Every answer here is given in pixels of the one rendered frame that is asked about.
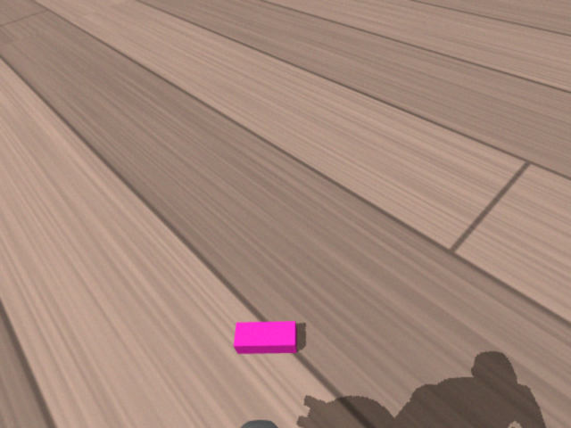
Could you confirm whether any carton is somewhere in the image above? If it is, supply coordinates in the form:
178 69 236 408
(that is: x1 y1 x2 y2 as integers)
234 321 297 354

